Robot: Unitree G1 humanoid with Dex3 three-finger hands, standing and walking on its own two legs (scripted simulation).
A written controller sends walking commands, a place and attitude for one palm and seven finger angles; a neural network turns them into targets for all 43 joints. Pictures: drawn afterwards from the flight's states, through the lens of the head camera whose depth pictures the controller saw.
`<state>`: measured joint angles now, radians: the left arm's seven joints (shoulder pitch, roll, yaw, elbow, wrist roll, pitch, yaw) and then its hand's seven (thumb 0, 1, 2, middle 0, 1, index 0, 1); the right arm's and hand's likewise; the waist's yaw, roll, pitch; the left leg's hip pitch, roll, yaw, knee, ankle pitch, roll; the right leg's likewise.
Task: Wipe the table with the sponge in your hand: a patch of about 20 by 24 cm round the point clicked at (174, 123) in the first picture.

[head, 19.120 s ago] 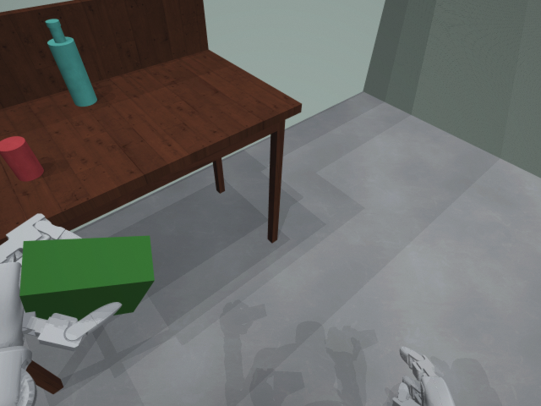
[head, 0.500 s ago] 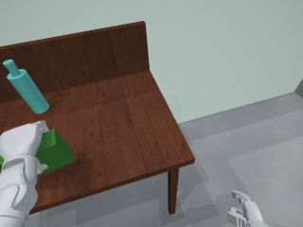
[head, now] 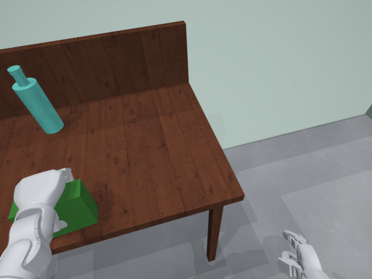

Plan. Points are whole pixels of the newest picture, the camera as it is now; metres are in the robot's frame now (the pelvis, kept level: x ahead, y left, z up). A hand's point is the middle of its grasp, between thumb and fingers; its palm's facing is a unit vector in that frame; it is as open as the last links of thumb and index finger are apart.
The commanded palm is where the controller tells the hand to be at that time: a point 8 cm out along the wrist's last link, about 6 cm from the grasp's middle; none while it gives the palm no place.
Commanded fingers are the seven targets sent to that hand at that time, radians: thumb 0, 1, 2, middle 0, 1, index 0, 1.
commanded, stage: wipe forward along the first lane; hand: left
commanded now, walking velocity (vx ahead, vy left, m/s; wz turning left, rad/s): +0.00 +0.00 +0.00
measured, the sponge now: (62, 215) +0.23 +0.33 -0.01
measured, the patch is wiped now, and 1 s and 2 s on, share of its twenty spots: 0.05 0.30 0.30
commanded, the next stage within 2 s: slide across to the middle lane in 1.56 s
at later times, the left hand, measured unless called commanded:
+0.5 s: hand (60, 181) +0.29 +0.34 +0.04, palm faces -0.11 -0.01 -0.99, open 9.4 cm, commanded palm +0.28 +0.34 +0.08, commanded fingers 0.00 0.10 1.30 -1.20 -1.60 -1.20 -1.60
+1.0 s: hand (59, 165) +0.33 +0.37 +0.03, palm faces -0.13 +0.00 -0.99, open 9.5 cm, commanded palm +0.33 +0.37 +0.07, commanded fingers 0.00 0.10 1.30 -1.20 -1.60 -1.20 -1.60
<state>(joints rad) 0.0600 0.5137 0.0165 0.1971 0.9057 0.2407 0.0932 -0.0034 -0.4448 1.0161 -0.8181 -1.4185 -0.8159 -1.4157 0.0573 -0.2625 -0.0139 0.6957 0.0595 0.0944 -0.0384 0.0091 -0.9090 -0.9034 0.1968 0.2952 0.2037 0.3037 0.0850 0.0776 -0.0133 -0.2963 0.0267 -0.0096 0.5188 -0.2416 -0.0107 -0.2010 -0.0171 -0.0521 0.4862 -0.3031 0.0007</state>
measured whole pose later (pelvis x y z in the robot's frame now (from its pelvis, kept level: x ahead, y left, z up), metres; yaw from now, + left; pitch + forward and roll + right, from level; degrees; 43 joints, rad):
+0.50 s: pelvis -0.01 +0.00 +0.00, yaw +0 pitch +4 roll -1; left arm -0.20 0.56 0.04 0.50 0.97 0.10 0.12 0.00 -0.46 1.02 -0.82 -1.40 -0.82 -1.40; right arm 0.13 -0.28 -0.03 0.74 0.06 0.10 -0.05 0.01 -0.91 -0.90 0.20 0.30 0.20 0.30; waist 0.05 0.06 -0.03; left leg -0.39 0.03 -0.01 0.56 -0.24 -0.01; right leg -0.29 -0.01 -0.05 0.53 -0.30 0.00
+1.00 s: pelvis -0.03 +0.00 -0.02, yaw -1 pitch +9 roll -2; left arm -0.50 0.65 0.11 0.91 1.04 -0.03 0.17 0.02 -0.48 1.05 -0.83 -1.36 -0.82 -1.40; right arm 0.21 -0.29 -0.04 0.75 0.07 0.12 -0.03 0.01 -0.91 -0.90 0.20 0.30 0.20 0.30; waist 0.00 0.04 -0.08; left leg -0.57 0.05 -0.02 0.67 -0.26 0.00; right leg -0.47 0.00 -0.05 0.63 -0.31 0.00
